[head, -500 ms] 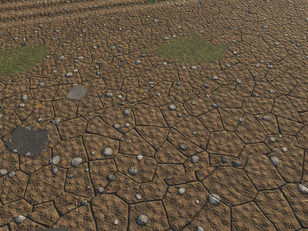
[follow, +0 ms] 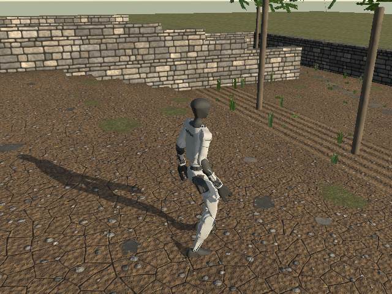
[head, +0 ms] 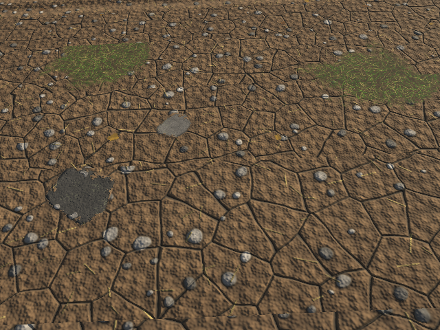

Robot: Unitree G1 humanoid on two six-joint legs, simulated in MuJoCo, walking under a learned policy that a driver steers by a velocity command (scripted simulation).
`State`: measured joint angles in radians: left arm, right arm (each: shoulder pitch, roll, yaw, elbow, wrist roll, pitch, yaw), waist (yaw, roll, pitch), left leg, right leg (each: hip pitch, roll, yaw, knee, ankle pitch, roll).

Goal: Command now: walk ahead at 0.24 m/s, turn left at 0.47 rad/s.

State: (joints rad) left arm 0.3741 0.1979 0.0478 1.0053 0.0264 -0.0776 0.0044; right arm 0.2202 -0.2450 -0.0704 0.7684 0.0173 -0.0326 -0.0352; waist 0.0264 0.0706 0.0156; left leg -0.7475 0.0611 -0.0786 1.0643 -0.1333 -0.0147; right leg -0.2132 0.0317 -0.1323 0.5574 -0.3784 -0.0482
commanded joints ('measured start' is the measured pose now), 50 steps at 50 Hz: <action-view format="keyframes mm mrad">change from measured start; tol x16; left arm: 1 -142 187 33 -106 -13 -4 44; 50 -181 163 0 -204 -23 74 9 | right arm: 1 6 0 4 -97 -14 0 34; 10 112 -278 -63 -169 -44 36 44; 16 -77 -165 -42 -240 -17 52 49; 50 22 -96 -7 -115 -25 52 0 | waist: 1 -60 -175 -52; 8 -146 -96 -129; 10 -29 242 -288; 13 -25 -65 -151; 31 -23 74 -87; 35 -82 -243 -45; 50 -14 -73 -27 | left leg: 1 136 -1 33 -195 139 16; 8 515 -118 125 -502 95 143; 10 904 265 -490 -554 1010 419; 14 516 130 -348 -731 133 275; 23 462 55 -348 -784 -196 209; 32 428 8 -335 -705 -260 148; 35 500 -113 -117 -593 -158 30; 50 534 -71 -140 -605 120 9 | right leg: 1 -6 -309 129 -190 1053 -96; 8 38 -244 -11 208 982 -14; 9 -145 -112 -43 553 524 66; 10 -398 56 107 850 -323 111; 17 -334 -25 216 543 18 85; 29 -161 -54 208 143 6 98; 33 64 -142 250 -149 257 22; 35 -107 -191 351 -229 101 -43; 50 38 -106 271 -161 299 -19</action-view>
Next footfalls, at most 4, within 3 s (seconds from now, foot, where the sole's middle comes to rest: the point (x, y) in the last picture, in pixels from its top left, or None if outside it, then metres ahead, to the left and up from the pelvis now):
0.16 left None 0.23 0.10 -0.76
0.66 right None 0.24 -0.14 -0.76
2.24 right None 0.23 -0.15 -0.76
2.70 left None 0.43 0.17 -0.76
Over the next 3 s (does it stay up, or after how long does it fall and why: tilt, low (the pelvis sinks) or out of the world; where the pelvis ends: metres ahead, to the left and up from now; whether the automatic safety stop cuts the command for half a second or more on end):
stays up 0.49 0.06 0.01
